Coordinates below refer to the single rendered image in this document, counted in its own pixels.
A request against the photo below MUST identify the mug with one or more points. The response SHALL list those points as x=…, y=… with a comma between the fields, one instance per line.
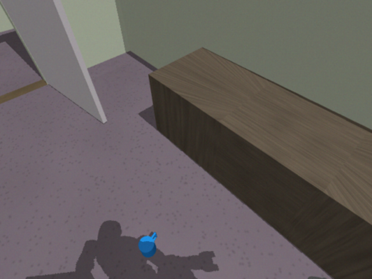
x=147, y=245

